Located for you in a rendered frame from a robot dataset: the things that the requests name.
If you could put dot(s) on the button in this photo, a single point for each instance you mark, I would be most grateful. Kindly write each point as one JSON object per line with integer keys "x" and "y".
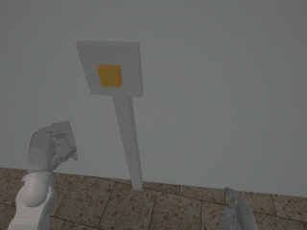
{"x": 110, "y": 75}

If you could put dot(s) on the left robot hand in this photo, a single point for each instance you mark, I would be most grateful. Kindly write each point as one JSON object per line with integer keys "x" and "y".
{"x": 43, "y": 146}

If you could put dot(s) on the right robot hand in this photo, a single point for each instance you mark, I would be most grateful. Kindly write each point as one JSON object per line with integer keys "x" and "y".
{"x": 242, "y": 215}

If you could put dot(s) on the robot left forearm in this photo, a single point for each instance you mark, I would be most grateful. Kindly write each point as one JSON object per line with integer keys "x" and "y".
{"x": 34, "y": 202}

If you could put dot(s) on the panel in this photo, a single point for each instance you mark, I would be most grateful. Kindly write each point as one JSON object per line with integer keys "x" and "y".
{"x": 92, "y": 53}

